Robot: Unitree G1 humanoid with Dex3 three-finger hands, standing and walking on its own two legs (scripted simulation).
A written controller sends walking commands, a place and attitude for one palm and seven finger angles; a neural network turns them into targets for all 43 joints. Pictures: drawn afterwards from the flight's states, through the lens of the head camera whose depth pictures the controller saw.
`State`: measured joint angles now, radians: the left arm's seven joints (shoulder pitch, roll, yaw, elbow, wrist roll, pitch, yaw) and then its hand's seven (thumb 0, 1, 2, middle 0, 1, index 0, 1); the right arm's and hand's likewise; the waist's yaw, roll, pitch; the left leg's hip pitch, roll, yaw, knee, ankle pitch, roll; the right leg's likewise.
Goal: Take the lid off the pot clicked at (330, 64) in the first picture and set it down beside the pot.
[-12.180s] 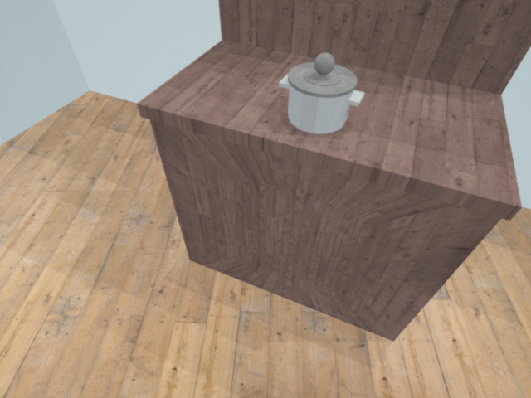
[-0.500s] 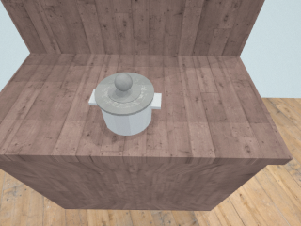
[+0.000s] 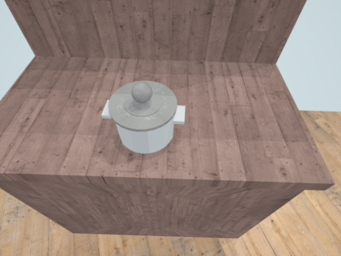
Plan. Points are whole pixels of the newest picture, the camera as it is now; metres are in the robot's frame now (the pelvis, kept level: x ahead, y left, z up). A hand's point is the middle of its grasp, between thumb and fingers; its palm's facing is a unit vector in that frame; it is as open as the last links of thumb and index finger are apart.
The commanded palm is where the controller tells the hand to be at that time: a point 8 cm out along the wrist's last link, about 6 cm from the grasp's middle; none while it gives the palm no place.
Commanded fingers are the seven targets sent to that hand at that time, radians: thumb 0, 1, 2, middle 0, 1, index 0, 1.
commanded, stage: lift the closed hand beside the body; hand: left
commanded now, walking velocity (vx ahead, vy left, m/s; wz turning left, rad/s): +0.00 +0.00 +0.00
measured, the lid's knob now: (141, 92) +0.42 +0.11 +0.16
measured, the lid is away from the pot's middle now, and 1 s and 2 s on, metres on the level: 0.00 0.00 0.00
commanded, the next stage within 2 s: raise the hand higher, near the body in 0.56 s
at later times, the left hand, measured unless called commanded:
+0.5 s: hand out of the picture +0.07 +0.22 +0.03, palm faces +0.28 -0.91 -0.29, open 3.2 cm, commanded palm +0.03 +0.26 +0.06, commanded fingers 0.00 0.90 0.90 -1.30 -1.50 -1.30 -1.50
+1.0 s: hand out of the picture +0.09 +0.24 +0.11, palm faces +0.30 -0.85 -0.43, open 3.1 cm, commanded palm +0.03 +0.28 +0.13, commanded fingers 0.00 0.90 0.90 -1.30 -1.50 -1.30 -1.50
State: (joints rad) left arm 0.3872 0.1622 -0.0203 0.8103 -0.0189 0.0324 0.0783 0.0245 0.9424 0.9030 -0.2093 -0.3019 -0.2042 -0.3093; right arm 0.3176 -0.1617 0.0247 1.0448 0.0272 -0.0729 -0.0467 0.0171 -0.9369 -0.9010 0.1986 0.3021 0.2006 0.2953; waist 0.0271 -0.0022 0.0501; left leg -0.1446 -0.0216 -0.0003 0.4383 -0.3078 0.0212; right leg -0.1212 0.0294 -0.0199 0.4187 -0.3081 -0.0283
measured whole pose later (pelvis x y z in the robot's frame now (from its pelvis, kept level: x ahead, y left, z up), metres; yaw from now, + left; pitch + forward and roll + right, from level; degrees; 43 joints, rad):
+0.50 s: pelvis -0.06 +0.00 +0.00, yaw +2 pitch -4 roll -1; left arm 0.62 0.24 0.09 -0.17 -0.04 -0.06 0.05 0.02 0.90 0.90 -1.05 -1.22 -1.05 -1.23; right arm 0.12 -0.22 0.02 0.52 0.01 -0.14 -0.06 0.01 -0.91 -0.90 0.20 0.30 0.20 0.30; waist 0.08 0.03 0.01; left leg -0.16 -0.02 -0.04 0.45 -0.23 0.02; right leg -0.11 0.03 -0.06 0.41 -0.24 -0.03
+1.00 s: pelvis -0.06 +0.01 +0.00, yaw +0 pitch -5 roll +0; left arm 0.70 0.31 0.20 -0.45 -0.01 -0.13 0.09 0.02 0.90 0.90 -1.30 -1.49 -1.30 -1.50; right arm 0.21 -0.21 0.01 0.63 0.02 -0.19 -0.07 0.02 -0.90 -0.90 0.20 0.30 0.20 0.30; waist 0.06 0.05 0.03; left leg -0.13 -0.04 0.01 0.45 -0.24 0.04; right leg -0.10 0.01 -0.02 0.43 -0.24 -0.01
